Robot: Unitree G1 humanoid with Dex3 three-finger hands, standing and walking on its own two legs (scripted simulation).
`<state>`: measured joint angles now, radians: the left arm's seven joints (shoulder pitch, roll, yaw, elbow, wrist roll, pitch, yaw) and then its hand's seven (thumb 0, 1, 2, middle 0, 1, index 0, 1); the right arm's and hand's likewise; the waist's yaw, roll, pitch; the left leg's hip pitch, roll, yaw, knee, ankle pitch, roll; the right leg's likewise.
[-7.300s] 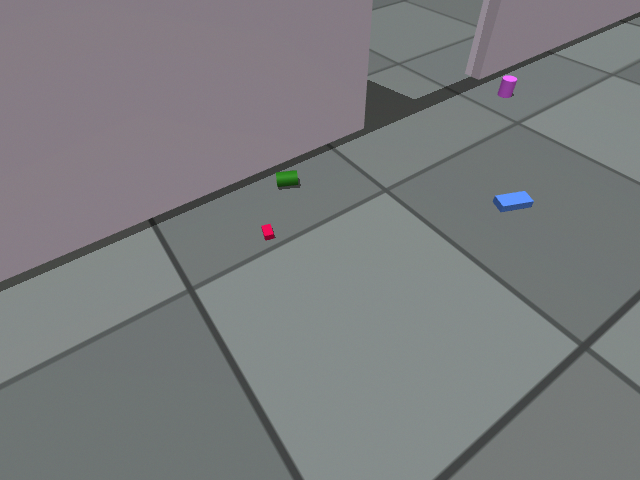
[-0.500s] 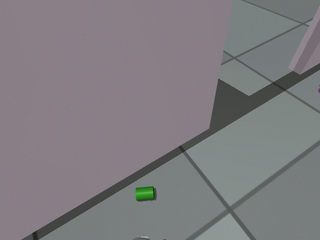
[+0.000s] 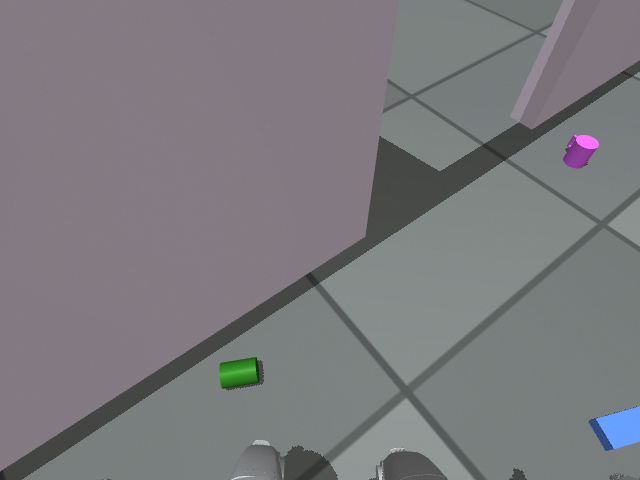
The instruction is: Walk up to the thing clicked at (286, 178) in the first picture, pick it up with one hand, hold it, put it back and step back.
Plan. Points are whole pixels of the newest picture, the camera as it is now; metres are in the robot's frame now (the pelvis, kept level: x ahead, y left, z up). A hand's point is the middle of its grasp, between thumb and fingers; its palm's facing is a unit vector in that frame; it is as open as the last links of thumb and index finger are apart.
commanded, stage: walk up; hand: left
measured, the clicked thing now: (239, 372) +0.46 +0.25 -0.69
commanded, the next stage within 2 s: stand in 0.90 s
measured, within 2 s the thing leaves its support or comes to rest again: neither
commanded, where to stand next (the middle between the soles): +0.10 +0.03 m, yaw -1 degrees
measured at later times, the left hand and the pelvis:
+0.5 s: hand out of the picture +0.01 +0.40 -0.12, palm faces +0.01 -0.86 -0.51, open 7.4 cm; pelvis -0.01 +0.08 +0.01, yaw +0 degrees
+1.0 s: hand out of the picture +0.08 +0.29 -0.13, palm faces -0.15 -0.91 -0.39, open 7.3 cm; pelvis +0.01 +0.02 +0.01, yaw -5 degrees
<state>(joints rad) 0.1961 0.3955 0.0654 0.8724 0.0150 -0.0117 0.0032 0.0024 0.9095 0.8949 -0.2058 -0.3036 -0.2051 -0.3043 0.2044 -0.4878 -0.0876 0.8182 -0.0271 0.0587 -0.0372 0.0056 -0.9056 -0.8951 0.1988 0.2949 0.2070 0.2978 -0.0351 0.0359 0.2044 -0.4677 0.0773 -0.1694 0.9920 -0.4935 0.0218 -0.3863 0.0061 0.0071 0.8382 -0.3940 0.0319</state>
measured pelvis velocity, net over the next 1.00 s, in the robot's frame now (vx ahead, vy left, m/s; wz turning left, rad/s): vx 0.01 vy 0.02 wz -0.09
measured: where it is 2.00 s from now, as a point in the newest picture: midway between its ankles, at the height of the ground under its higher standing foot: outside the picture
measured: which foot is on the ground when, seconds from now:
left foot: up 0.00-0.36, down 0.38-0.88, up 0.90-1.00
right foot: down 0.00-0.40, up 0.42-0.84, down 0.86-1.00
